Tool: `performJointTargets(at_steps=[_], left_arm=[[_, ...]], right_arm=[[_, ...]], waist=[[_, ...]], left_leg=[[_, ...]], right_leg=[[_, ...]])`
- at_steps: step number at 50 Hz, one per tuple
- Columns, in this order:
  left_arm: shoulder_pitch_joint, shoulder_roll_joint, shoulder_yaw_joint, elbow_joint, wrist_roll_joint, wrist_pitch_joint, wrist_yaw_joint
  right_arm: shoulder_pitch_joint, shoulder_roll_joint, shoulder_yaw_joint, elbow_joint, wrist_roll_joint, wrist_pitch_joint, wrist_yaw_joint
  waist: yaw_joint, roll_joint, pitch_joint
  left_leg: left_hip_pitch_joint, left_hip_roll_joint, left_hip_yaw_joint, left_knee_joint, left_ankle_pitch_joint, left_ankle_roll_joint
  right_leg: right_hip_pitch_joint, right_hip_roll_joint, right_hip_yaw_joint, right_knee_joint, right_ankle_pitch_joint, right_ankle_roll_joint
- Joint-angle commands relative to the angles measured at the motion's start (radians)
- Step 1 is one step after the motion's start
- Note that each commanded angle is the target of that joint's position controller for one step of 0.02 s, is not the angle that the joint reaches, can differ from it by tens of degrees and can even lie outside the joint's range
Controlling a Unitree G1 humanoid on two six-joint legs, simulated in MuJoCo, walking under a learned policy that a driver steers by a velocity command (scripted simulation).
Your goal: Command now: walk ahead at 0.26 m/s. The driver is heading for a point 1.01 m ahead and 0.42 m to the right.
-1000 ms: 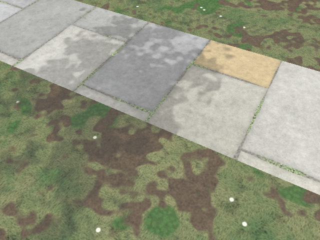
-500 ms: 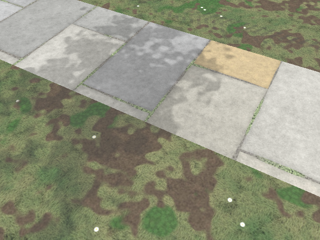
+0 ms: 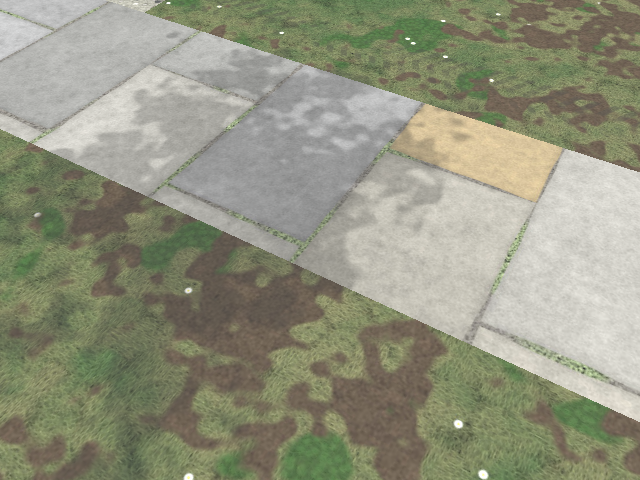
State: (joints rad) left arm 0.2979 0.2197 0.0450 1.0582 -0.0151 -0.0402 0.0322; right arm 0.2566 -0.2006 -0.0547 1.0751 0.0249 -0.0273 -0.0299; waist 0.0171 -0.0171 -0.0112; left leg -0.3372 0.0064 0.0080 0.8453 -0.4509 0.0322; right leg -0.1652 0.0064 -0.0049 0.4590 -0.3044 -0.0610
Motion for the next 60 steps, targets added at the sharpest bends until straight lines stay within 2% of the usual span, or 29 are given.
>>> performJointTargets(at_steps=[1, 4, 7, 8, 9, 10, 11, 12, 15, 17, 19, 21, 27, 28, 31, 35, 37, 39, 40, 41, 42, 43, 44, 45, 46, 49, 53, 57, 60], left_arm=[[-0.006, 0.138, 0.026, -0.055, 0.0, -0.03, -0.002], [-0.005, 0.161, 0.028, -0.041, -0.003, -0.005, 0.0], [0.006, 0.142, 0.018, -0.033, -0.011, 0.01, 0.001], [0.011, 0.065, -0.005, -0.044, 0.006, 0.008, -0.001], [0.018, 0.009, -0.018, -0.074, 0.011, 0.005, 0.014], [-0.023, 0.086, 0.005, -0.102, -0.004, 0.01, 0.021], [-0.047, 0.137, 0.021, -0.117, -0.017, 0.015, 0.019], [-0.045, 0.142, 0.031, -0.111, -0.02, 0.023, 0.019], [-0.037, 0.123, 0.051, -0.128, -0.012, 0.051, 0.018], [-0.073, 0.096, 0.051, -0.173, -0.014, 0.062, 0.009], [-0.129, 0.086, 0.049, -0.217, -0.018, 0.061, -0.011], [-0.182, 0.11, 0.06, -0.257, -0.019, 0.053, -0.031], [-0.259, 0.084, 0.065, -0.304, -0.032, 0.018, -0.068], [-0.307, 0.061, 0.053, -0.315, 0.093, 0.062, -0.103], [-0.374, 0.063, 0.046, -0.364, 0.056, 0.08, -0.146], [-0.437, 0.079, 0.035, -0.399, 0.049, 0.065, -0.147], [-0.379, 0.083, 0.032, -0.394, 0.044, 0.064, -0.129], [-0.149, 0.133, 0.056, -0.352, 0.027, 0.06, -0.098], [0.052, 0.175, 0.082, -0.302, 0.024, 0.048, -0.081], [0.194, 0.251, 0.118, -0.235, 0.033, 0.045, -0.061], [0.074, 0.401, 0.143, -0.263, 0.038, 0.055, -0.055], [0.103, 0.392, 0.137, -0.296, 0.043, 0.065, -0.056], [0.095, 0.358, 0.126, -0.278, 0.054, 0.059, -0.05], [0.076, 0.307, 0.113, -0.27, 0.049, 0.042, -0.044], [0.033, 0.274, 0.1, -0.28, 0.043, 0.024, -0.037], [-0.01, 0.197, 0.067, -0.295, 0.013, -0.015, -0.034], [0.114, 0.178, 0.051, -0.268, 0.018, -0.049, -0.043], [0.217, 0.169, 0.038, -0.224, 0.0, -0.069, -0.041], [0.216, 0.191, 0.028, -0.2, 0.015, -0.083, -0.031]], right_arm=[[-0.081, -0.079, -0.019, -0.063, 0.003, -0.051, 0.013], [-0.081, -0.047, -0.012, -0.051, -0.001, -0.055, 0.01], [0.078, -0.078, -0.023, -0.001, -0.009, -0.028, 0.006], [0.119, -0.154, -0.036, -0.011, -0.02, -0.024, -0.005], [0.17, -0.263, -0.049, -0.022, -0.038, -0.018, -0.009], [0.173, -0.255, -0.045, -0.03, -0.047, -0.027, -0.011], [0.096, -0.231, -0.037, -0.064, -0.042, -0.035, -0.015], [0.007, -0.209, -0.029, -0.1, -0.039, -0.037, -0.019], [-0.057, -0.149, -0.011, -0.137, -0.043, -0.03, -0.036], [-0.035, -0.164, -0.015, -0.14, -0.049, -0.02, -0.053], [0.022, -0.192, -0.029, -0.142, -0.032, -0.03, -0.055], [0.016, -0.212, -0.039, -0.156, -0.02, -0.047, -0.054], [0.046, -0.199, -0.051, -0.175, -0.035, -0.069, -0.026], [0.139, -0.15, -0.035, -0.14, -0.072, -0.074, 0.003], [0.157, -0.156, -0.035, -0.137, -0.078, -0.088, 0.019], [0.171, -0.186, -0.039, -0.132, -0.076, -0.08, 0.015], [0.159, -0.213, -0.04, -0.133, -0.067, -0.065, 0.015], [0.144, -0.29, -0.057, -0.141, -0.055, -0.038, 0.023], [0.108, -0.321, -0.065, -0.161, -0.035, -0.027, 0.035], [0.096, -0.277, -0.057, -0.179, -0.049, -0.029, 0.044], [0.079, -0.131, -0.027, -0.297, -0.047, -0.05, 0.062], [-0.098, -0.18, -0.025, -0.377, -0.062, -0.078, 0.061], [-0.136, -0.184, -0.02, -0.394, -0.053, -0.091, 0.055], [-0.069, -0.173, -0.013, -0.36, -0.055, -0.099, 0.046], [-0.039, -0.166, -0.009, -0.35, -0.07, -0.093, 0.042], [0.0, -0.151, 0.001, -0.343, -0.102, -0.038, 0.05], [-0.22, -0.139, 0.019, -0.424, -0.085, -0.022, 0.064], [-0.333, -0.097, 0.042, -0.455, -0.063, -0.039, 0.087], [-0.361, -0.116, 0.041, -0.461, -0.044, -0.045, 0.084]], waist=[[0.004, -0.051, 0.133], [-0.007, -0.105, 0.089], [-0.073, -0.045, 0.022], [-0.075, 0.134, -0.008], [-0.081, 0.323, -0.064], [-0.094, 0.261, -0.076], [-0.07, 0.182, -0.027], [-0.037, 0.14, -0.005], [-0.006, 0.14, 0.025], [-0.011, 0.135, 0.019], [-0.049, 0.121, -0.013], [-0.059, 0.122, 0.018], [-0.075, 0.082, 0.095], [-0.097, 0.039, 0.11], [-0.094, 0.104, 0.173], [-0.078, 0.085, 0.21], [-0.028, 0.095, 0.161], [0.098, 0.131, 0.024], [0.195, 0.121, -0.075], [0.232, 0.044, -0.145], [0.088, -0.248, -0.164], [0.134, -0.055, -0.194], [0.114, -0.009, -0.098], [0.057, 0.052, -0.025], [0.012, 0.071, -0.011], [-0.055, 0.062, 0.026], [0.014, 0.031, 0.149], [0.079, -0.021, 0.127], [0.071, -0.039, 0.095]], left_leg=[[-0.3, 0.082, -0.042, 0.072, -0.005, 0.021], [-0.022, 0.001, 0.066, -0.231, 0.11, -0.02], [0.266, -0.023, 0.056, -0.4, 0.318, -0.025], [0.363, 0.148, -0.141, -0.469, 0.456, 0.007], [0.387, 0.38, -0.406, -0.537, 0.583, 0.159], [0.341, 0.438, -0.504, -0.559, 0.516, 0.253], [0.304, 0.411, -0.415, -0.551, 0.493, 0.236], [0.26, 0.356, -0.302, -0.551, 0.472, 0.183], [0.19, 0.278, -0.079, -0.56, 0.617, 0.123], [0.214, 0.281, -0.014, -0.562, 0.671, 0.139], [0.288, 0.336, -0.062, -0.669, 0.228, 0.16], [0.35, 0.383, -0.12, -0.751, -0.018, 0.158], [0.471, 0.354, 0.06, -0.76, 0.068, 0.098], [0.456, 0.339, 0.122, -0.76, 0.044, 0.091], [0.427, 0.338, 0.197, -0.772, 0.063, 0.065], [0.498, 0.341, 0.312, -0.755, 0.281, 0.053], [0.501, 0.319, 0.388, -0.623, 0.807, 0.038], [0.471, 0.345, 0.388, -0.302, 1.286, 0.044], [0.34, 0.346, 0.367, -0.028, 1.255, 0.042], [0.05, 0.283, 0.319, 0.301, 0.753, 0.008], [-0.407, 0.052, 0.207, 0.65, -0.058, -0.068], [-0.514, 0.038, -0.021, 0.708, 0.023, -0.078], [-0.557, 0.079, -0.03, 0.685, 0.1, -0.063], [-0.499, 0.122, -0.039, 0.615, 0.154, -0.051], [-0.421, 0.15, -0.055, 0.554, 0.163, -0.053], [-0.322, 0.178, -0.064, 0.438, 0.162, -0.09], [-0.404, 0.158, 0.012, 0.137, 0.348, -0.1], [-0.315, 0.076, 0.108, -0.173, 0.615, -0.022], [-0.223, 0.009, 0.15, -0.305, 0.644, 0.053]], right_leg=[[0.054, -0.3, 0.384, -0.331, -0.224, -0.155], [-0.054, -0.161, 0.147, -0.217, 0.041, -0.104], [-0.182, -0.125, 0.113, -0.054, 0.116, -0.053], [-0.272, -0.034, 0.039, 0.154, -0.002, 0.02], [-0.4, 0.061, -0.026, 0.391, -0.315, 0.081], [-0.417, 0.029, 0.061, 0.629, -0.387, 0.096], [-0.481, -0.003, 0.09, 0.729, -0.335, 0.089], [-0.485, -0.032, 0.092, 0.745, -0.258, 0.086], [-0.451, -0.056, 0.046, 0.721, -0.079, 0.101], [-0.47, -0.063, 0.019, 0.66, -0.028, 0.113], [-0.526, -0.116, 0.025, 0.603, 0.032, 0.104], [-0.627, -0.141, 0.036, 0.585, 0.062, 0.09], [-0.787, -0.172, 0.022, 0.562, 0.186, 0.037], [-0.774, -0.129, -0.074, 0.578, 0.172, 0.025], [-0.765, -0.159, -0.075, 0.53, 0.219, -0.021], [-0.7, -0.138, -0.144, 0.41, 0.153, -0.082], [-0.513, -0.057, -0.223, 0.344, 0.067, -0.13], [-0.218, 0.055, -0.257, 0.344, -0.045, -0.168], [0.053, 0.093, -0.222, 0.268, -0.02, -0.193], [0.358, 0.052, -0.041, 0.215, -0.136, -0.206], [0.532, -0.187, 0.581, -0.062, -0.481, -0.323], [0.502, -0.247, 0.801, -0.222, -0.495, -0.312], [0.425, -0.265, 0.731, -0.247, -0.401, -0.293], [0.283, -0.241, 0.643, -0.239, -0.262, -0.277], [0.168, -0.189, 0.546, -0.23, -0.162, -0.259], [-0.024, -0.082, 0.397, -0.255, -0.049, -0.264], [-0.075, -0.048, 0.334, -0.354, 0.136, -0.236], [0.066, -0.043, 0.206, -0.37, 0.622, -0.132], [0.225, -0.075, 0.115, -0.376, 0.931, -0.069]])
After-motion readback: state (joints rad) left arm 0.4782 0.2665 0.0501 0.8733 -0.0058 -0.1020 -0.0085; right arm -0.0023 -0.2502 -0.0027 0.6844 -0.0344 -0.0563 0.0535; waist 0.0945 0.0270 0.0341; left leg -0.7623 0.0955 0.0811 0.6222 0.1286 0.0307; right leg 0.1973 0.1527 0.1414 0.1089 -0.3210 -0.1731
